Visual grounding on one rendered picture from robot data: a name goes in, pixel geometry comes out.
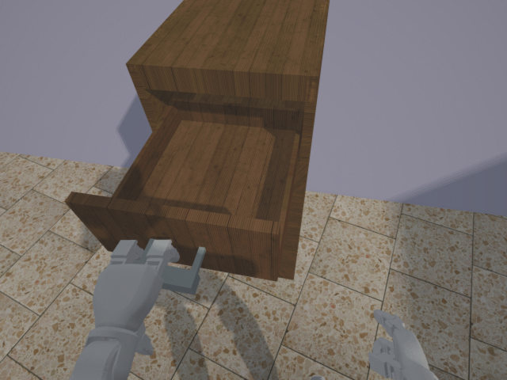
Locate handle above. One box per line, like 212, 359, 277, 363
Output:
133, 238, 206, 295

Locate robot left forearm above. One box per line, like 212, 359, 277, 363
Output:
69, 326, 139, 380

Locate left robot hand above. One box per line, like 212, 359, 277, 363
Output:
93, 240, 180, 355

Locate drawer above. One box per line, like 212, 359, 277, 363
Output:
64, 98, 304, 282

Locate cabinet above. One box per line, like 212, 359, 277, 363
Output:
126, 0, 330, 280

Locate right robot hand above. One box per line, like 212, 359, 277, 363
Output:
368, 310, 429, 380

